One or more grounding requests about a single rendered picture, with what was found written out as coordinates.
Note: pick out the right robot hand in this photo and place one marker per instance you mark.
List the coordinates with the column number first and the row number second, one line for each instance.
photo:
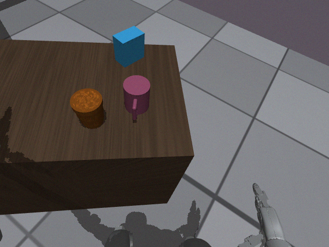
column 271, row 227

